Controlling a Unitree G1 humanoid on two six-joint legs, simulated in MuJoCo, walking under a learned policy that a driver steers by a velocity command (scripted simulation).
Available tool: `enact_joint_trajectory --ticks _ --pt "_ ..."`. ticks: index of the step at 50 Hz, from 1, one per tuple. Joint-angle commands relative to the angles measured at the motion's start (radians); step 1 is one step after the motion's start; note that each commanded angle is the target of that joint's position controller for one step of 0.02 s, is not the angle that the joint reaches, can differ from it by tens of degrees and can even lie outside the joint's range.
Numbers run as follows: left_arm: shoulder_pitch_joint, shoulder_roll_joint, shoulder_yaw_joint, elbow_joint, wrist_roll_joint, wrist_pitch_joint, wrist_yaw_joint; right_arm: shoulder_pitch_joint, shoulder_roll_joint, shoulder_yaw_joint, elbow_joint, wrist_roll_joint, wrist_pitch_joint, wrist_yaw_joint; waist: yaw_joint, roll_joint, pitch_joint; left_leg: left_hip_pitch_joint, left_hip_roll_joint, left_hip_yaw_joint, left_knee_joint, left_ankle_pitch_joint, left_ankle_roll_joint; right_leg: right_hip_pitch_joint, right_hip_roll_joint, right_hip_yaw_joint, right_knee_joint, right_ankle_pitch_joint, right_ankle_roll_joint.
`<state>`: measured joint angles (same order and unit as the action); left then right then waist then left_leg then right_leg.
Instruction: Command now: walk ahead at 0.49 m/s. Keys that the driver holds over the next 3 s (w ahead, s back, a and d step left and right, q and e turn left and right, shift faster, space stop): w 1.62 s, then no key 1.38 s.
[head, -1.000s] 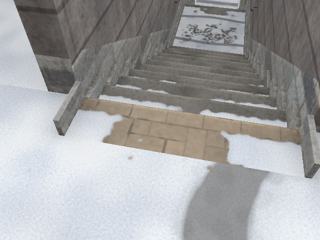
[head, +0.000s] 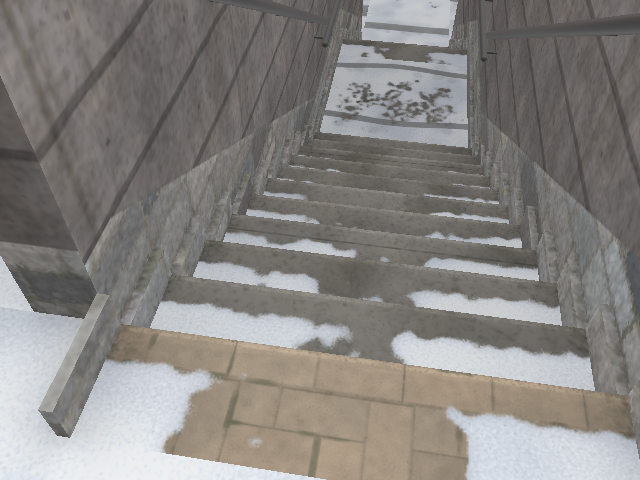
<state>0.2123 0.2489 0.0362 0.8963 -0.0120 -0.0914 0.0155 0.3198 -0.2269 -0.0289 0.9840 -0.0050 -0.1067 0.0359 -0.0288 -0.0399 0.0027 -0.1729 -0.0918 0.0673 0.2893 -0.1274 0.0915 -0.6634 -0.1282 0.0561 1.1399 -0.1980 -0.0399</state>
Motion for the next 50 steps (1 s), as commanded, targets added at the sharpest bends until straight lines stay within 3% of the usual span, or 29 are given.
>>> enact_joint_trajectory --ticks 1,3,4,8,12,14,15,16,17,18,19,20,22,23,27,29,32,33,34,36,42,43,44,45,46,47,48,49,50 --pt "0.045 0.038 0.011 -0.040 0.013 0.002 0.005 -0.021 -0.121 -0.019 -0.049 0.003 -0.021 -0.019 0.047 0.079 0.051 -0.094 0.286 -0.210 -0.202 0.065 0.176 -0.031 -0.040 0.005 -0.136 0.155 0.025" --pt "-0.044 0.030 0.009 -0.066 0.010 -0.006 -0.002 0.022 -0.131 -0.020 -0.040 0.011 -0.014 -0.028 0.018 0.074 0.053 -0.042 0.278 -0.188 -0.191 0.082 0.151 -0.046 -0.027 -0.008 -0.291 0.256 0.024" --pt "-0.032 -0.046 -0.037 -0.038 0.148 0.019 -0.049 0.097 0.028 0.030 -0.008 -0.105 -0.037 0.006 0.000 0.077 0.050 -0.008 0.279 -0.172 -0.160 0.074 0.182 -0.031 -0.008 -0.031 -0.380 0.325 0.014" --pt "-0.165 0.030 -0.016 -0.101 0.096 0.048 -0.074 0.173 -0.097 0.009 0.030 -0.067 -0.034 0.051 -0.028 0.102 0.084 0.080 0.325 -0.180 -0.154 0.113 0.192 0.021 0.036 -0.050 -0.520 0.271 -0.005" --pt "-0.238 0.037 -0.017 -0.117 0.073 0.031 -0.049 0.171 -0.121 -0.002 0.052 -0.063 -0.004 0.030 -0.032 0.104 0.078 0.304 0.381 -0.193 -0.121 0.196 0.157 0.015 0.054 -0.042 -0.652 0.158 -0.036" --pt "-0.204 0.063 -0.002 -0.107 0.055 0.016 -0.045 0.141 -0.136 -0.012 0.044 -0.058 0.010 0.017 0.013 0.097 0.041 0.272 0.352 -0.152 -0.038 0.358 0.122 0.196 0.100 -0.099 -0.685 0.187 -0.064" --pt "-0.125 0.096 0.016 -0.083 0.038 0.001 -0.040 0.139 -0.134 -0.014 0.041 -0.066 0.011 0.015 0.051 0.091 -0.020 0.185 0.295 -0.105 0.068 0.482 0.078 0.402 0.127 -0.116 -0.648 0.221 -0.093" --pt "0.065 0.140 0.029 -0.030 0.037 -0.009 -0.036 0.168 -0.070 0.002 0.028 -0.083 0.005 0.016 0.097 -0.007 -0.195 0.012 0.192 -0.031 0.329 0.369 0.004 0.762 0.045 -0.022 -0.552 0.381 -0.187" --pt "0.353 0.174 0.031 0.034 0.048 -0.007 -0.038 0.294 0.060 0.041 -0.006 -0.093 -0.015 0.036 0.156 -0.270 -0.472 -0.386 0.015 -0.034 0.655 -0.188 -0.073 1.294 -0.216 0.440 -0.717 0.206 -0.415" --pt "0.466 0.119 0.027 0.096 0.090 -0.015 -0.033 0.114 -0.062 0.003 -0.032 -0.051 -0.018 0.045 0.237 -0.156 -0.288 -0.591 0.012 -0.148 0.897 -0.446 -0.026 1.211 -0.230 0.615 -0.867 0.047 -0.342" --pt "0.366 0.146 0.042 0.097 0.084 -0.036 -0.027 0.018 -0.067 -0.011 -0.057 -0.043 -0.023 0.033 0.199 -0.080 -0.092 -0.656 0.082 -0.213 0.986 -0.367 0.026 0.993 -0.204 0.503 -0.894 -0.132 -0.247" --pt "0.213 0.101 0.034 0.067 0.072 -0.038 -0.017 -0.008 -0.088 -0.021 -0.055 -0.054 -0.024 0.008 0.139 -0.030 0.010 -0.617 0.160 -0.191 0.977 -0.274 0.039 0.782 -0.174 0.393 -0.926 -0.154 -0.227" --pt "0.115 -0.048 -0.015 0.042 0.064 -0.032 -0.002 -0.006 -0.010 -0.007 -0.074 -0.081 -0.007 -0.013 0.057 -0.012 0.016 -0.488 0.217 -0.177 0.942 -0.161 0.046 0.596 -0.147 0.271 -0.987 0.027 -0.235" --pt "0.112 -0.072 -0.025 0.039 0.066 -0.031 0.001 0.010 0.030 -0.002 -0.074 -0.080 0.005 -0.011 0.031 -0.003 0.008 -0.450 0.222 -0.170 0.938 -0.140 0.040 0.550 -0.128 0.225 -1.011 0.089 -0.227" --pt "0.151 -0.049 -0.026 0.039 0.099 -0.051 -0.026 -0.055 0.012 -0.004 -0.096 -0.063 0.016 0.029 0.026 0.009 0.036 -0.531 0.232 -0.104 0.772 0.073 -0.001 0.486 -0.065 0.054 -1.028 0.305 -0.236" --pt "0.187 -0.044 -0.031 0.050 0.097 -0.050 -0.050 -0.150 0.022 0.002 -0.134 -0.063 0.027 0.034 0.039 0.014 0.018 -0.463 0.217 -0.052 0.578 0.227 -0.034 0.424 -0.028 -0.016 -0.989 0.466 -0.239" --pt "0.271 0.002 -0.027 0.093 0.067 -0.053 -0.082 -0.221 0.003 -0.002 -0.167 -0.061 0.062 0.028 0.043 -0.026 0.019 -0.405 0.173 -0.034 0.453 0.250 -0.055 0.436 -0.053 -0.006 -0.975 0.600 -0.246" --pt "0.274 0.102 0.012 0.095 -0.019 -0.038 -0.047 -0.226 -0.005 -0.001 -0.181 0.006 0.071 0.000 0.027 -0.007 0.022 -0.338 0.135 0.012 0.416 0.196 -0.063 0.483 -0.037 -0.035 -0.936 0.471 -0.152" --pt "0.349 -0.012 -0.032 0.137 0.074 -0.048 -0.076 -0.279 -0.009 0.000 -0.179 -0.059 0.071 0.013 0.073 -0.027 0.047 -0.456 0.178 -0.072 0.396 0.256 -0.046 0.523 -0.089 0.042 -0.962 0.534 -0.230" --pt "0.378 -0.010 -0.019 0.164 0.086 -0.041 -0.079 -0.312 -0.038 -0.019 -0.193 -0.064 0.068 0.010 0.067 0.004 0.048 -0.604 0.171 -0.116 0.264 0.198 -0.023 0.779 -0.128 0.058 -0.942 0.578 -0.240" --pt "0.383 0.000 -0.005 0.210 0.069 -0.015 -0.055 -0.385 -0.019 -0.035 -0.169 -0.055 0.066 0.003 0.064 -0.016 0.037 -0.452 0.126 -0.051 0.189 0.050 0.025 0.846 -0.134 0.021 -0.893 0.647 -0.178" --pt "0.297 0.102 0.028 0.171 -0.010 -0.005 -0.001 -0.293 -0.025 -0.034 -0.163 0.006 0.041 -0.021 0.016 -0.048 0.088 -0.296 0.077 0.050 0.216 -0.021 -0.001 0.752 -0.060 -0.040 -0.808 0.601 -0.118" --pt "0.385 0.028 0.001 0.202 0.085 -0.015 -0.036 -0.326 -0.034 -0.037 -0.140 -0.033 0.026 -0.008 0.042 0.013 -0.024 -0.107 0.080 0.010 0.217 0.140 0.061 0.632 -0.067 -0.020 -0.778 0.768 -0.129" --pt "0.332 0.046 0.013 0.161 0.079 -0.021 -0.048 -0.199 -0.090 -0.063 -0.115 -0.029 0.016 -0.010 -0.013 0.042 -0.096 0.106 0.093 -0.027 0.241 0.155 0.098 0.552 -0.002 -0.064 -0.625 0.733 -0.090" --pt "0.380 -0.034 -0.011 0.130 0.085 -0.037 -0.062 0.038 -0.121 -0.064 -0.053 -0.027 0.015 -0.006 -0.061 0.212 -0.301 0.527 0.281 -0.342 0.183 0.083 0.266 0.228 0.143 -0.101 -0.371 0.307 -0.013" --pt "0.322 -0.034 -0.009 0.129 0.080 -0.034 -0.080 0.315 -0.104 -0.057 0.050 -0.058 0.016 -0.005 -0.148 0.225 -0.368 0.689 0.455 -0.692 0.004 -0.015 0.346 0.043 0.216 -0.038 -0.056 -0.393 0.007" --pt "0.175 0.004 0.009 0.074 0.059 -0.031 -0.081 0.267 -0.114 -0.067 0.039 -0.083 -0.008 -0.022 -0.151 0.128 -0.155 0.528 0.428 -0.656 -0.047 -0.161 0.256 -0.090 0.156 0.071 0.078 -0.346 -0.048" --pt "0.098 0.023 0.018 0.064 0.056 -0.033 -0.055 0.122 -0.132 -0.075 0.022 -0.059 -0.020 -0.032 -0.099 0.087 -0.002 0.303 0.404 -0.526 -0.081 -0.157 0.211 -0.101 0.080 0.056 0.094 -0.253 -0.057" --pt "0.144 -0.002 0.009 0.065 0.084 -0.025 -0.031 0.032 -0.042 -0.042 0.005 -0.041 -0.022 -0.043 -0.034 0.061 -0.036 0.186 0.377 -0.456 -0.105 -0.096 0.205 -0.004 0.040 0.064 0.050 -0.190 -0.077"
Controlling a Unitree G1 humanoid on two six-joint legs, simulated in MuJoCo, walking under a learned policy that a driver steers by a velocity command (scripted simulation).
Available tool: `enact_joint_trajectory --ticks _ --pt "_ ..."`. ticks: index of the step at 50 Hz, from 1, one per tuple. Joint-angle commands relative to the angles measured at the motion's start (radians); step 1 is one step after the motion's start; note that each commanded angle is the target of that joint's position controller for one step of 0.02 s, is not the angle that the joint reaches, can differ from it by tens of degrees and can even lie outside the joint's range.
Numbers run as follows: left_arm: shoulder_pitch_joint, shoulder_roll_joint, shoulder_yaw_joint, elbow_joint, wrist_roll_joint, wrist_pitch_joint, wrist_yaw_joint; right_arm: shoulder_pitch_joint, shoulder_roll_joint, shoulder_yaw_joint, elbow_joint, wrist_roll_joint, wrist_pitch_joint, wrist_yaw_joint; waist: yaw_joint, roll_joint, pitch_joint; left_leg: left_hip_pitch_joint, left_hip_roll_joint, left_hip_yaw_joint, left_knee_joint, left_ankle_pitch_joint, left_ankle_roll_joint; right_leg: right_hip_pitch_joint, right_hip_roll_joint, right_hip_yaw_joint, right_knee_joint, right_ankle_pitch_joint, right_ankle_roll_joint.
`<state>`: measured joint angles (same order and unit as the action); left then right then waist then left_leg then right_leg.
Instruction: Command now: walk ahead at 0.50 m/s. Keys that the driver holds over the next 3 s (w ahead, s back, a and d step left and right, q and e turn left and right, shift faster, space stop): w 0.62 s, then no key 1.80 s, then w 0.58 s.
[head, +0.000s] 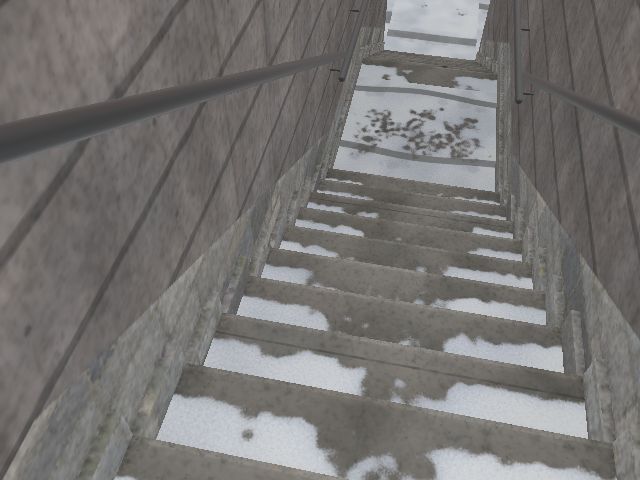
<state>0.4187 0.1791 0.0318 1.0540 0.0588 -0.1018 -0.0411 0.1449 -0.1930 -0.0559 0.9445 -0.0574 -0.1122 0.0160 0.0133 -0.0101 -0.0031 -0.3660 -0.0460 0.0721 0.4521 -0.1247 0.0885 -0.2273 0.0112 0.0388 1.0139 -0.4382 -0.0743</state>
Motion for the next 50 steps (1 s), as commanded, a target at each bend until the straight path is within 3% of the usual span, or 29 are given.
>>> enact_joint_trajectory --ticks 1,2,3,4,5,13,14,15,16,17,18,23,24,25,26,28,30,31,32,33,35,39,44,45,46,47,48,49,50 --pt "-0.064 0.022 0.005 -0.095 0.028 -0.005 0.037 0.178 -0.007 0.007 0.047 0.018 -0.017 -0.033 -0.047 0.024 -0.020 0.293 0.313 -0.404 -0.294 -0.014 0.206 -0.385 -0.133 0.084 0.136 0.106 -0.037" --pt "-0.059 -0.040 -0.008 -0.108 0.043 0.005 0.044 0.208 -0.001 0.013 0.051 0.015 -0.016 -0.030 -0.023 0.004 -0.012 0.216 0.301 -0.360 -0.312 0.069 0.205 -0.318 -0.146 0.078 0.105 0.133 -0.021" --pt "-0.014 0.119 0.036 -0.108 -0.065 0.035 0.044 0.137 -0.133 -0.018 0.009 0.069 -0.009 -0.014 0.040 -0.048 -0.010 0.191 0.289 -0.316 -0.288 0.242 0.142 -0.241 -0.093 0.015 0.029 0.133 0.032" --pt "-0.048 -0.032 -0.001 -0.102 0.017 0.027 0.032 0.214 -0.022 0.006 0.039 0.016 -0.031 -0.008 -0.007 0.063 -0.010 0.170 0.263 -0.251 -0.324 0.175 0.189 -0.295 -0.135 0.042 0.051 0.137 0.014" --pt "-0.078 -0.024 -0.001 -0.123 0.033 0.030 0.025 0.270 -0.003 0.014 0.055 0.002 -0.038 -0.003 -0.011 0.037 0.030 0.157 0.254 -0.247 -0.339 0.113 0.193 -0.338 -0.134 0.038 -0.021 0.183 0.015" --pt "-0.220 0.023 0.001 -0.187 0.027 0.041 0.005 0.560 0.025 0.040 0.162 -0.045 -0.043 -0.005 -0.068 0.056 0.028 0.319 0.255 -0.239 -0.105 0.179 0.166 -0.657 -0.162 0.086 -0.234 0.740 0.050" --pt "-0.344 0.158 0.055 -0.244 -0.043 0.053 0.022 0.491 -0.154 -0.030 0.089 0.098 -0.024 -0.033 -0.077 0.033 0.014 0.342 0.292 -0.297 -0.105 0.193 0.155 -0.603 -0.125 0.020 -0.205 0.644 0.056" --pt "-0.368 0.147 0.057 -0.254 -0.049 0.062 0.022 0.451 -0.151 -0.028 0.084 0.106 -0.015 -0.050 -0.062 0.023 0.040 0.260 0.248 -0.251 -0.059 0.063 0.139 -0.544 -0.140 0.036 -0.297 0.729 0.070" --pt "-0.378 0.115 0.058 -0.250 -0.039 0.075 0.009 0.462 -0.104 -0.016 0.082 0.094 -0.012 -0.056 -0.076 0.030 0.056 0.187 0.222 -0.230 -0.028 -0.005 0.131 -0.468 -0.108 0.011 -0.311 0.807 0.071" --pt "-0.284 -0.076 -0.018 -0.218 0.060 0.058 0.003 0.648 0.102 0.066 0.182 -0.058 -0.028 -0.017 -0.108 0.146 0.107 0.155 0.210 -0.175 -0.020 0.008 0.151 -0.495 -0.174 0.066 -0.404 0.940 0.048" --pt "-0.283 -0.056 -0.006 -0.214 0.068 0.056 -0.003 0.700 0.109 0.062 0.200 -0.050 -0.030 -0.002 -0.122 0.125 0.144 0.164 0.214 -0.201 0.009 -0.002 0.166 -0.501 -0.158 0.040 -0.423 0.942 0.049" --pt "-0.446 0.003 -0.013 -0.281 0.037 0.064 -0.001 0.680 0.040 0.081 0.172 -0.009 -0.021 0.006 -0.147 0.047 0.130 0.056 0.221 -0.260 0.180 -0.112 0.144 -0.314 -0.138 0.001 -0.536 0.805 0.055" --pt "-0.523 0.101 0.023 -0.303 -0.087 0.061 -0.005 0.479 -0.117 0.008 0.075 0.062 0.004 -0.050 -0.185 0.024 0.136 0.061 0.175 -0.213 0.222 -0.115 0.117 -0.280 -0.060 -0.068 -0.547 0.804 0.087" --pt "-0.521 0.061 0.012 -0.312 -0.109 0.061 -0.009 0.497 -0.102 0.017 0.078 0.052 0.020 -0.075 -0.198 0.053 0.121 0.074 0.162 -0.228 0.295 -0.116 0.111 -0.227 -0.084 -0.016 -0.596 0.789 0.092" --pt "-0.422 0.005 -0.022 -0.249 0.059 0.065 -0.009 0.716 0.052 0.082 0.194 0.005 0.014 -0.054 -0.168 0.010 0.158 0.187 0.213 -0.310 0.342 -0.186 0.071 -0.289 -0.216 0.080 -0.818 0.828 0.032" --pt "-0.258 0.077 0.006 -0.165 0.035 0.051 0.007 0.670 0.005 0.068 0.178 0.008 0.037 -0.028 -0.123 -0.017 0.124 0.166 0.167 -0.289 0.505 -0.176 0.060 -0.081 -0.188 -0.015 -0.886 0.934 0.019" --pt "0.321 0.200 0.068 -0.024 0.021 0.028 -0.005 0.742 0.008 0.077 0.232 -0.044 0.055 0.064 0.104 -0.259 -0.216 -0.299 0.007 -0.119 1.211 -0.464 -0.078 0.837 -0.268 -0.041 -0.489 1.353 -0.152" --pt "0.241 0.210 0.058 -0.026 -0.055 0.050 0.001 0.637 -0.086 0.007 0.114 0.137 0.048 -0.052 0.061 -0.157 -0.314 -0.522 -0.002 -0.028 1.508 -0.867 -0.028 0.911 -0.382 0.100 -0.248 1.545 -0.097" --pt "0.225 0.208 0.064 -0.058 -0.093 0.068 0.004 0.603 -0.112 0.006 0.100 0.135 0.039 -0.094 0.069 -0.182 -0.349 -0.635 0.047 -0.038 1.641 -0.811 -0.016 0.894 -0.440 0.161 -0.274 1.423 -0.135" --pt "0.260 0.320 0.074 -0.038 0.024 0.032 -0.026 0.578 0.044 0.088 0.049 0.013 0.025 0.027 0.114 -0.305 -0.355 -0.731 0.037 -0.122 1.864 -0.726 -0.040 0.761 -0.483 0.272 -0.429 1.073 -0.300" --pt "0.084 0.181 0.043 -0.083 0.086 0.020 -0.039 0.461 0.021 0.059 0.003 0.013 0.004 0.040 0.002 0.038 0.002 -0.721 0.147 -0.191 1.567 -0.291 -0.050 0.182 -0.482 0.238 -0.569 0.922 -0.285" --pt "-0.134 -0.007 -0.020 -0.157 0.006 -0.041 0.028 0.406 0.027 0.060 0.003 -0.049 0.031 0.062 -0.096 -0.036 0.047 -0.434 0.189 -0.119 0.935 0.126 -0.032 -0.338 -0.221 -0.012 -0.637 0.733 -0.204" --pt "-0.249 0.168 -0.018 -0.207 0.017 -0.036 -0.004 0.548 -0.051 0.017 0.059 -0.034 0.012 0.083 -0.219 -0.045 -0.070 0.180 0.098 -0.012 0.729 0.236 -0.125 -0.591 -0.138 -0.083 -0.415 0.891 -0.092" --pt "-0.108 0.178 0.008 -0.148 -0.112 -0.004 0.022 0.487 -0.038 0.021 0.063 0.054 0.088 -0.007 -0.176 -0.116 -0.176 0.171 0.042 0.026 0.573 0.101 -0.079 -0.344 -0.192 -0.032 -0.431 0.879 -0.100" --pt "-0.087 0.135 -0.008 -0.149 -0.123 0.020 0.032 0.426 -0.058 0.023 0.044 0.054 0.115 -0.042 -0.138 -0.100 -0.101 0.164 0.051 0.013 0.451 0.013 -0.043 -0.291 -0.184 -0.022 -0.378 0.940 -0.088" --pt "-0.134 0.124 -0.007 -0.160 -0.105 0.041 0.045 0.473 -0.065 0.021 0.065 0.053 0.124 -0.058 -0.178 -0.073 -0.060 0.215 0.050 0.016 0.278 0.093 -0.015 -0.262 -0.152 -0.039 -0.248 0.948 -0.071" --pt "0.004 0.101 0.007 -0.174 -0.090 0.062 0.053 0.429 -0.185 0.002 0.071 0.053 0.119 -0.064 -0.062 0.173 -0.033 0.204 0.208 -0.174 0.172 0.526 0.064 -0.271 -0.020 -0.099 -0.019 0.593 -0.008" --pt "-0.030 0.136 0.022 -0.237 -0.030 0.030 0.019 0.356 -0.263 -0.022 -0.020 0.019 0.040 0.019 -0.069 0.455 -0.102 0.288 0.322 -0.342 0.086 0.645 0.296 -0.487 0.024 -0.114 0.220 -0.005 0.055" --pt "-0.086 0.134 0.026 -0.245 -0.025 0.025 0.022 0.355 -0.187 -0.011 -0.006 -0.016 -0.016 0.046 -0.094 0.294 -0.109 0.256 0.403 -0.407 0.053 0.694 0.308 -0.565 0.016 -0.033 0.333 -0.362 0.058"
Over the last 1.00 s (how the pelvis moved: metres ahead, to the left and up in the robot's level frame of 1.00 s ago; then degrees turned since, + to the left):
0.55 -0.05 -0.01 0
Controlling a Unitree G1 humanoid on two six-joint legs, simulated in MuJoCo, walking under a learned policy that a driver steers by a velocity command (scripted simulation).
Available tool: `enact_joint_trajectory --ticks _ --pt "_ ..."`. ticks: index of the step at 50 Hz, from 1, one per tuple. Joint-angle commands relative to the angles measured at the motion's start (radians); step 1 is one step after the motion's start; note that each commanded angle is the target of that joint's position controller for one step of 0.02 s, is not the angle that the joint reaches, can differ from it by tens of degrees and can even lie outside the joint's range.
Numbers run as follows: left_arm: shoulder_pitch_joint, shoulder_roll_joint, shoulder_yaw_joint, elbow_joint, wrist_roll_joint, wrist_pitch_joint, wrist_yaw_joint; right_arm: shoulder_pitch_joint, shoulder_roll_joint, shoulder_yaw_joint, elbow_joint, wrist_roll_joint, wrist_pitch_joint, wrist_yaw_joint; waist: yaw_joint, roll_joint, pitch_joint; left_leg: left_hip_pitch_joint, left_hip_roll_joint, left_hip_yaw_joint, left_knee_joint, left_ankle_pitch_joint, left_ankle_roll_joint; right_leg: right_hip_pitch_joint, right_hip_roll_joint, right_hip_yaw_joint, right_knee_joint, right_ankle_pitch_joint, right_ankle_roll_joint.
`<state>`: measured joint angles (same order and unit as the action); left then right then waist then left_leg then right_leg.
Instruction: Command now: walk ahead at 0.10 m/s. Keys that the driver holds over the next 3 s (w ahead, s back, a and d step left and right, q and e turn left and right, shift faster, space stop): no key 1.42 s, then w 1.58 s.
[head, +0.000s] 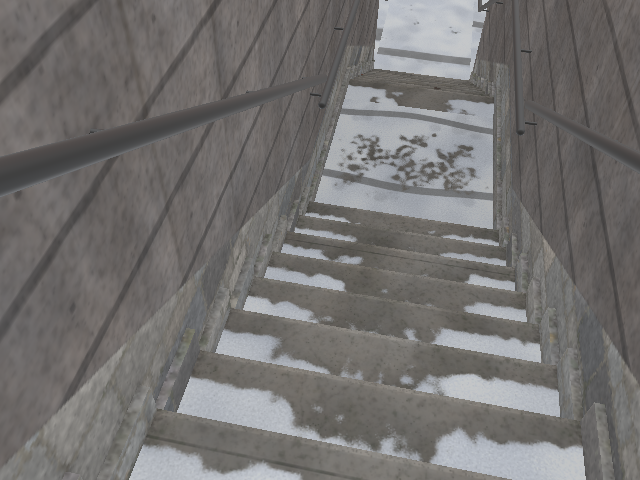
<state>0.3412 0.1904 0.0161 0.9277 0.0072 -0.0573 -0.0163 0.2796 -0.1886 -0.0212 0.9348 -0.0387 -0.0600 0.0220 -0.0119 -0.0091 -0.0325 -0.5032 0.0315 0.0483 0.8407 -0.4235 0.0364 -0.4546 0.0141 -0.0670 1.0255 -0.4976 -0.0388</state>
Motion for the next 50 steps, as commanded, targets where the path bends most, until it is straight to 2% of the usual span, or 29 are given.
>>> enact_joint_trajectory --ticks 1,2,3,4,5,6,7,8,9,10,11,12,13,14,15,16,18,19,20,21,22,24,26,28,30,38,42,44,50 --pt "-0.054 0.074 0.028 -0.139 0.025 -0.022 0.011 0.193 -0.180 -0.056 -0.002 -0.055 -0.096 0.050 -0.086 0.201 -0.017 0.294 0.367 -0.516 -0.338 0.700 0.346 -0.440 -0.034 0.169 0.301 -0.228 0.054" --pt "-0.021 0.047 0.019 -0.095 0.042 -0.011 0.018 0.118 -0.121 -0.035 -0.016 -0.034 -0.093 0.046 -0.058 0.053 -0.011 0.172 0.349 -0.488 -0.307 0.543 0.295 -0.386 -0.099 0.212 0.235 -0.125 0.078" --pt "0.060 0.021 0.010 -0.055 0.050 0.000 0.021 -0.006 -0.073 -0.009 -0.045 -0.003 -0.085 0.048 0.019 -0.032 -0.026 0.005 0.296 -0.398 -0.254 0.472 0.227 -0.212 -0.117 0.194 0.155 -0.016 0.115" --pt "0.189 -0.021 -0.003 0.007 0.063 0.004 0.000 -0.095 -0.065 0.016 -0.060 -0.009 -0.074 0.062 0.099 -0.004 -0.038 -0.284 0.221 -0.264 -0.233 0.390 0.168 0.095 -0.077 0.120 0.208 0.158 0.141" --pt "0.270 -0.021 -0.004 0.039 0.064 0.013 -0.021 -0.168 -0.073 0.028 -0.051 -0.019 -0.063 0.071 0.150 0.073 0.005 -0.491 0.160 -0.167 -0.263 0.259 0.103 0.271 -0.035 0.073 0.306 0.311 0.138" --pt "0.308 -0.009 0.007 0.033 0.060 0.015 -0.038 -0.241 -0.105 0.033 -0.068 0.001 -0.065 0.080 0.195 0.094 0.002 -0.526 0.121 -0.082 -0.242 0.271 0.048 0.339 -0.007 0.023 0.247 0.333 0.141" --pt "0.235 0.016 0.017 -0.004 0.020 0.005 -0.048 -0.227 -0.124 0.035 -0.056 0.038 -0.072 0.083 0.192 0.040 -0.002 -0.387 0.086 -0.007 -0.207 0.302 0.001 0.307 0.010 -0.050 -0.131 0.286 0.159" --pt "0.170 0.070 0.022 -0.008 -0.007 -0.003 -0.050 -0.155 -0.138 0.035 -0.028 0.045 -0.068 0.096 0.133 0.048 -0.031 -0.268 0.068 -0.007 -0.145 0.340 -0.034 0.331 0.026 -0.043 -0.278 0.385 0.144" --pt "0.022 0.192 0.039 -0.050 -0.030 -0.012 -0.037 0.010 -0.150 0.011 -0.008 0.057 -0.059 0.107 -0.014 -0.044 -0.072 -0.052 0.052 -0.018 -0.105 0.286 -0.073 0.216 -0.017 0.119 -0.383 0.654 0.073" --pt "-0.078 0.223 0.047 -0.077 -0.024 -0.017 -0.035 0.076 -0.189 -0.008 0.013 0.050 -0.051 0.087 -0.072 -0.046 -0.086 0.049 0.046 0.004 -0.083 0.233 -0.068 0.175 -0.021 0.118 -0.443 0.643 0.034" --pt "-0.134 0.216 0.047 -0.095 -0.029 -0.016 -0.042 0.063 -0.215 -0.024 0.017 0.050 -0.040 0.076 -0.078 -0.023 -0.069 0.068 0.037 0.031 -0.087 0.207 -0.072 0.168 -0.022 0.103 -0.460 0.605 0.034" --pt "-0.176 0.156 0.029 -0.101 -0.043 -0.017 -0.060 0.018 -0.201 -0.028 0.004 0.044 -0.040 0.072 -0.081 -0.050 -0.029 0.154 0.031 0.054 -0.110 0.130 -0.089 0.014 -0.036 0.168 -0.504 0.385 0.030" --pt "-0.187 0.153 0.028 -0.095 -0.046 -0.011 -0.065 -0.006 -0.172 -0.030 0.020 0.037 -0.037 0.076 -0.074 -0.024 0.022 0.194 0.026 0.054 -0.103 0.167 -0.092 -0.040 -0.031 0.161 -0.517 0.354 0.034" --pt "-0.130 0.185 0.041 -0.079 -0.042 -0.008 -0.064 0.020 -0.138 -0.017 0.038 0.037 -0.033 0.079 -0.053 0.021 0.047 0.189 0.035 0.036 -0.147 0.208 -0.083 -0.028 -0.025 0.139 -0.518 0.345 0.032" --pt "-0.088 0.200 0.052 -0.066 -0.037 -0.006 -0.060 0.020 -0.126 -0.015 0.052 0.040 -0.029 0.082 -0.030 0.031 0.049 0.192 0.042 0.027 -0.187 0.226 -0.069 0.011 -0.011 0.119 -0.525 0.335 0.031" --pt "-0.062 0.186 0.054 -0.050 -0.038 -0.010 -0.056 0.008 -0.116 -0.012 0.055 0.033 -0.024 0.080 -0.023 0.017 0.047 0.197 0.046 0.025 -0.219 0.243 -0.064 0.040 -0.003 0.112 -0.532 0.329 0.033" --pt "-0.057 0.141 0.050 -0.045 -0.035 -0.010 -0.052 -0.032 -0.117 -0.010 0.053 0.035 -0.019 0.077 -0.001 0.017 0.028 0.213 0.050 0.024 -0.270 0.271 -0.065 0.103 0.003 0.094 -0.551 0.355 0.032" --pt "-0.035 0.109 0.045 -0.025 -0.031 -0.007 -0.057 -0.015 -0.117 -0.011 0.068 0.040 -0.015 0.073 0.005 0.005 0.025 0.221 0.042 0.031 -0.286 0.240 -0.073 0.134 -0.008 0.111 -0.586 0.368 0.030" --pt "-0.043 0.123 0.049 -0.024 -0.032 -0.006 -0.062 -0.018 -0.127 -0.015 0.070 0.038 -0.011 0.069 0.001 -0.005 0.041 0.226 0.042 0.037 -0.300 0.233 -0.078 0.140 -0.009 0.116 -0.604 0.365 0.026" --pt "-0.047 0.131 0.050 -0.015 -0.042 -0.007 -0.064 -0.030 -0.124 -0.016 0.071 0.036 -0.004 0.068 -0.005 -0.018 0.037 0.238 0.042 0.042 -0.309 0.227 -0.076 0.149 -0.005 0.110 -0.625 0.342 0.025" --pt "-0.053 0.144 0.054 -0.012 -0.039 -0.003 -0.065 -0.034 -0.137 -0.019 0.071 0.033 -0.001 0.067 0.000 -0.005 0.048 0.240 0.040 0.044 -0.320 0.229 -0.076 0.153 -0.004 0.112 -0.645 0.320 0.019" --pt "-0.068 0.156 0.060 -0.009 -0.035 0.001 -0.065 -0.035 -0.134 -0.019 0.079 0.031 -0.001 0.062 0.002 0.005 0.050 0.247 0.044 0.046 -0.350 0.242 -0.075 0.182 0.001 0.103 -0.665 0.320 0.012" --pt "-0.092 0.130 0.054 -0.006 -0.036 0.002 -0.063 -0.032 -0.118 -0.013 0.087 0.029 0.001 0.062 -0.004 0.000 0.045 0.256 0.050 0.048 -0.366 0.296 -0.074 0.208 0.011 0.096 -0.663 0.371 0.014" --pt "-0.066 0.151 0.061 0.009 -0.038 0.001 -0.059 -0.041 -0.111 -0.008 0.088 0.030 0.003 0.061 0.006 0.012 0.041 0.249 0.052 0.056 -0.375 0.328 -0.078 0.251 0.013 0.088 -0.668 0.449 0.010" --pt "-0.046 0.148 0.062 0.029 -0.042 0.002 -0.057 -0.022 -0.125 -0.011 0.096 0.030 0.008 0.066 0.012 0.025 0.040 0.242 0.053 0.060 -0.385 0.342 -0.077 0.282 0.020 0.078 -0.665 0.473 0.013" --pt "-0.018 0.125 0.063 0.077 -0.036 0.006 -0.059 0.025 -0.103 -0.013 0.124 0.024 0.023 0.062 0.010 0.027 0.057 0.246 0.053 0.080 -0.391 0.315 -0.089 0.304 0.028 0.082 -0.696 0.511 0.002" --pt "0.000 0.109 0.061 0.099 -0.033 0.005 -0.062 0.028 -0.070 -0.010 0.134 0.023 0.026 0.058 0.011 0.033 0.055 0.255 0.054 0.087 -0.384 0.330 -0.087 0.306 0.030 0.085 -0.699 0.552 -0.006" --pt "0.005 0.104 0.061 0.108 -0.035 0.003 -0.062 0.039 -0.068 -0.011 0.142 0.023 0.029 0.056 0.009 0.033 0.058 0.255 0.056 0.089 -0.383 0.336 -0.087 0.308 0.032 0.084 -0.698 0.567 -0.007" --pt "0.038 0.085 0.059 0.135 -0.036 0.006 -0.065 0.066 -0.051 -0.010 0.168 0.020 0.038 0.053 0.010 0.036 0.079 0.260 0.056 0.093 -0.388 0.312 -0.092 0.288 0.038 0.086 -0.713 0.526 -0.010"
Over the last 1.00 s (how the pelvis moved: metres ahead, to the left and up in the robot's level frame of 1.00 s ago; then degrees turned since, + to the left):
0.42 -0.09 -0.20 1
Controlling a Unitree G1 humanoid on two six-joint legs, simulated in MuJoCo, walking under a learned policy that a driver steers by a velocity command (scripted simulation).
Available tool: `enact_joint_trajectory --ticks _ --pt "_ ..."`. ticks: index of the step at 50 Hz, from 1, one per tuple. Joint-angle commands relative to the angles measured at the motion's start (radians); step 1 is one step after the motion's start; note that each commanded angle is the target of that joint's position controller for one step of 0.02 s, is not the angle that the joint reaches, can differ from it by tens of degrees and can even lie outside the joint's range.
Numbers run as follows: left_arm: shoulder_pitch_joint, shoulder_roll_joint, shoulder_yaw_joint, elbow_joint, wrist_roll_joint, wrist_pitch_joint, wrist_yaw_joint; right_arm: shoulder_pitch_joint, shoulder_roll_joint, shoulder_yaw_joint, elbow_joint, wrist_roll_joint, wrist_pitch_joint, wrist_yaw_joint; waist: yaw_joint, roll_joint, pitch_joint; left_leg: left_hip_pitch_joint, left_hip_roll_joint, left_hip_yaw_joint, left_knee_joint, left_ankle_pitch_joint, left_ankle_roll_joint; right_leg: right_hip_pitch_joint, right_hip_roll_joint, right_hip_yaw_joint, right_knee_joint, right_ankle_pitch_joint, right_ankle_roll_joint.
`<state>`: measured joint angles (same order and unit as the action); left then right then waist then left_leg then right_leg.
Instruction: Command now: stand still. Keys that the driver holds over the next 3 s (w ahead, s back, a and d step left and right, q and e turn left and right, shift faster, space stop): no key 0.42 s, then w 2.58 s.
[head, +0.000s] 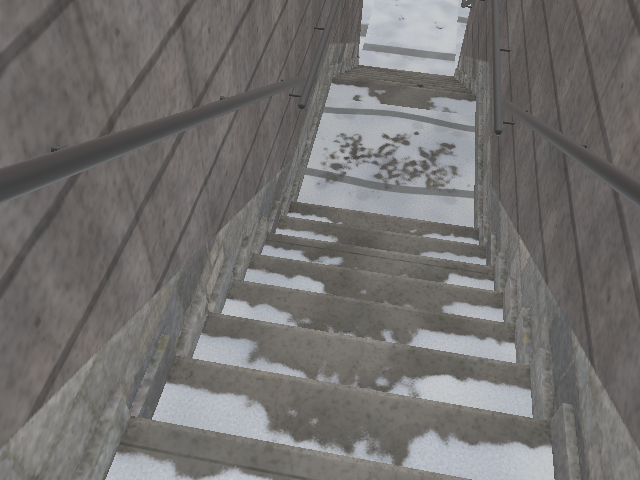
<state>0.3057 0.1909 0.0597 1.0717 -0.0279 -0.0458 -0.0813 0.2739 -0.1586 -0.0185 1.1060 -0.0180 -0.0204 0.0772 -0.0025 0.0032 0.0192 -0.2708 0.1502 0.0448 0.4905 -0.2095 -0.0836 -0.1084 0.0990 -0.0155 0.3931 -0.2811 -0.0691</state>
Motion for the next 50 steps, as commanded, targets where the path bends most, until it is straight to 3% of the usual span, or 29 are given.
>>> enact_joint_trajectory --ticks 1,21,22,24,26,27,28,29,30,31,32,33,34,35,36,37,38,39,40,41,42,43,44,45,46,47,48,49,50 --pt "0.078 0.081 0.014 -0.006 0.000 -0.005 0.000 0.077 -0.078 -0.013 0.000 -0.001 -0.001 -0.003 0.001 0.023 0.034 0.026 -0.063 0.098 -0.040 0.093 0.027 -0.063 -0.046 0.034 -0.083 0.297 0.019" --pt "0.157 0.033 0.007 0.047 -0.003 0.009 0.001 0.141 -0.035 -0.002 0.044 -0.003 0.004 -0.003 0.013 0.028 0.061 0.024 -0.068 0.101 -0.064 0.070 0.024 -0.089 -0.038 0.023 -0.100 0.223 0.016" --pt "0.177 0.047 0.014 0.051 -0.001 0.010 0.004 0.158 -0.048 -0.006 0.049 -0.005 0.006 -0.006 0.019 0.023 0.062 0.021 -0.071 0.104 -0.062 -0.003 0.030 -0.088 -0.044 0.030 -0.117 0.120 0.004" --pt "0.216 0.125 0.051 0.047 0.034 0.007 0.026 0.167 -0.111 -0.037 0.030 -0.033 0.001 -0.034 0.043 -0.031 0.113 -0.038 -0.088 0.113 0.012 -0.272 0.064 -0.134 -0.104 0.108 -0.173 -0.315 -0.084" --pt "0.285 0.121 0.066 0.053 0.085 -0.012 0.067 0.134 -0.077 -0.045 0.002 -0.063 -0.021 -0.073 0.109 -0.164 0.174 -0.213 -0.093 0.066 0.338 -0.241 0.080 -0.091 -0.316 0.343 -0.249 -0.482 -0.222" --pt "0.291 0.032 0.035 0.054 0.100 -0.022 0.095 0.034 -0.035 -0.043 -0.056 -0.081 -0.035 -0.092 0.125 -0.146 0.196 -0.388 -0.054 -0.036 0.463 -0.209 0.107 -0.018 -0.423 0.449 -0.252 -0.396 -0.269" --pt "0.305 -0.003 0.016 0.062 0.103 -0.042 0.111 -0.030 0.008 -0.031 -0.100 -0.080 -0.047 -0.112 0.125 -0.109 0.172 -0.535 -0.027 -0.128 0.556 -0.214 0.133 0.100 -0.488 0.525 -0.239 -0.295 -0.297" --pt "0.296 -0.004 0.008 0.059 0.093 -0.056 0.119 0.012 -0.003 -0.033 -0.101 -0.062 -0.060 -0.116 0.118 -0.076 0.135 -0.583 -0.028 -0.168 0.633 -0.187 0.154 0.168 -0.483 0.487 -0.194 -0.213 -0.286" --pt "0.296 0.023 0.008 0.053 0.075 -0.069 0.115 0.014 -0.014 -0.036 -0.103 -0.053 -0.068 -0.115 0.115 -0.045 0.121 -0.568 -0.044 -0.110 0.531 -0.226 0.159 0.189 -0.435 0.382 -0.205 -0.196 -0.264" --pt "0.245 0.027 0.005 0.019 0.067 -0.075 0.118 -0.066 -0.014 -0.032 -0.136 -0.059 -0.074 -0.113 0.126 -0.017 0.147 -0.498 -0.053 -0.064 0.462 -0.226 0.151 0.114 -0.381 0.300 -0.193 -0.197 -0.234" --pt "0.253 -0.019 -0.014 0.030 0.091 -0.069 0.119 -0.060 0.002 -0.031 -0.149 -0.071 -0.076 -0.112 0.105 -0.040 0.145 -0.426 -0.038 -0.079 0.501 -0.130 0.154 0.051 -0.354 0.256 -0.157 -0.122 -0.204" --pt "0.246 -0.049 -0.034 0.017 0.101 -0.062 0.123 -0.021 -0.003 -0.038 -0.151 -0.082 -0.073 -0.101 0.086 -0.048 0.119 -0.332 -0.051 -0.039 0.544 -0.038 0.149 -0.051 -0.305 0.182 -0.105 -0.061 -0.183" --pt "0.229 -0.029 -0.035 0.005 0.099 -0.064 0.119 0.025 0.010 -0.038 -0.151 -0.082 -0.071 -0.089 0.066 -0.058 0.109 -0.249 -0.059 -0.034 0.534 -0.011 0.149 -0.141 -0.287 0.153 -0.068 -0.053 -0.172" --pt "0.144 -0.008 -0.043 -0.034 0.093 -0.069 0.114 0.113 -0.011 -0.044 -0.149 -0.097 -0.075 -0.076 0.006 -0.060 0.102 -0.092 -0.082 0.018 0.562 -0.011 0.151 -0.301 -0.269 0.125 -0.021 -0.059 -0.160" --pt "0.077 0.039 -0.038 -0.048 0.088 -0.073 0.102 0.241 -0.039 -0.059 -0.134 -0.094 -0.079 -0.066 -0.066 -0.019 0.085 0.134 -0.118 0.068 0.523 -0.042 0.146 -0.483 -0.240 0.078 0.077 -0.099 -0.150" --pt "-0.028 0.235 0.019 -0.058 0.052 -0.058 0.089 0.277 -0.132 -0.084 -0.089 0.023 -0.044 -0.066 -0.146 -0.087 0.048 0.174 -0.173 0.128 0.290 0.005 0.114 -0.406 -0.195 0.029 0.246 0.243 -0.081" --pt "0.024 0.201 0.020 -0.045 0.040 -0.060 0.085 0.440 -0.174 -0.096 -0.030 0.028 -0.030 -0.082 -0.194 0.008 0.007 0.367 -0.182 0.118 0.213 0.104 0.113 -0.470 -0.141 -0.016 0.537 0.394 -0.026" --pt "-0.045 0.148 0.019 -0.069 0.045 -0.069 0.087 0.576 -0.257 -0.113 -0.002 0.014 -0.033 -0.091 -0.271 0.169 0.011 0.403 0.017 -0.149 0.043 0.292 0.183 -0.616 -0.031 -0.046 1.030 -0.088 0.024" --pt "0.107 0.064 0.007 -0.095 0.064 -0.071 0.092 0.602 -0.311 -0.105 0.020 0.010 -0.029 -0.086 -0.142 0.284 -0.013 0.342 0.209 -0.517 -0.058 0.416 0.258 -0.730 0.008 0.124 1.050 -0.332 -0.004" --pt "0.090 -0.058 0.000 -0.150 0.082 -0.088 0.060 0.749 -0.224 -0.063 0.008 -0.140 -0.115 -0.015 -0.161 0.258 0.040 0.277 0.242 -0.765 -0.127 -0.014 0.510 -0.880 0.060 0.270 1.207 -0.273 -0.093" --pt "-0.009 -0.049 -0.016 -0.181 0.101 -0.076 0.051 0.465 -0.131 -0.047 -0.016 -0.118 -0.136 -0.002 -0.077 0.137 0.197 0.133 0.266 -0.683 -0.139 -0.375 0.502 -1.026 -0.065 0.284 1.144 -0.117 -0.142" --pt "0.059 -0.036 -0.019 -0.149 0.137 -0.064 0.065 0.263 -0.021 -0.009 -0.085 -0.080 -0.124 -0.006 0.011 0.010 0.142 -0.026 0.200 -0.593 -0.075 -0.372 0.459 -0.940 -0.119 0.274 1.087 0.059 -0.142" --pt "0.128 -0.078 -0.034 -0.130 0.154 -0.054 0.071 0.182 -0.012 0.003 -0.112 -0.080 -0.119 -0.015 0.053 -0.039 0.099 -0.148 0.148 -0.456 -0.031 -0.250 0.442 -0.830 -0.136 0.235 1.031 0.154 -0.133" --pt "0.132 -0.097 -0.052 -0.129 0.167 -0.056 0.062 0.097 0.026 0.022 -0.165 -0.085 -0.123 -0.044 0.082 -0.032 0.060 -0.279 0.046 -0.272 0.014 -0.136 0.379 -0.665 -0.163 0.172 0.852 0.364 -0.112" --pt "0.117 -0.064 -0.053 -0.128 0.165 -0.054 0.053 0.014 0.085 0.049 -0.214 -0.094 -0.130 -0.076 0.088 -0.008 0.040 -0.406 -0.011 -0.161 0.051 -0.092 0.320 -0.515 -0.179 0.132 0.703 0.539 -0.073" --pt "0.177 -0.015 -0.038 -0.091 0.119 -0.068 0.050 0.008 0.051 0.054 -0.228 -0.088 -0.148 -0.109 0.091 -0.010 -0.018 -0.570 -0.106 0.031 0.159 -0.131 0.252 -0.244 -0.130 0.026 0.499 0.778 -0.026" --pt "0.156 -0.002 -0.033 -0.091 0.105 -0.066 0.033 0.078 -0.040 0.045 -0.199 -0.093 -0.156 -0.111 0.078 0.055 -0.011 -0.653 -0.124 0.078 0.161 -0.223 0.226 -0.091 -0.100 -0.039 0.477 0.796 0.040" --pt "0.063 0.057 -0.026 -0.129 0.096 -0.062 0.018 0.164 -0.094 0.034 -0.158 -0.098 -0.153 -0.104 0.036 0.049 0.024 -0.616 -0.082 0.022 0.168 -0.247 0.241 -0.122 -0.105 -0.032 0.430 0.723 0.083" --pt "-0.001 0.055 -0.033 -0.168 0.094 -0.058 0.015 0.245 -0.119 0.030 -0.123 -0.090 -0.148 -0.094 0.005 0.040 0.042 -0.581 -0.066 -0.028 0.192 -0.251 0.256 -0.105 -0.097 -0.025 0.366 0.629 0.094"
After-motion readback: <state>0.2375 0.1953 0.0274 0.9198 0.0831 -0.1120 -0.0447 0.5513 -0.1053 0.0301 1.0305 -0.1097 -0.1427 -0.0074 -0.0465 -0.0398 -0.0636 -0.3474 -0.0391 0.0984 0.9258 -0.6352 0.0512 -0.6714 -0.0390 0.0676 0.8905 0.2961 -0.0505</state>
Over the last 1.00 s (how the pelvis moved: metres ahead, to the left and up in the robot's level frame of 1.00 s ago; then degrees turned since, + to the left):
0.01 -0.06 0.04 -1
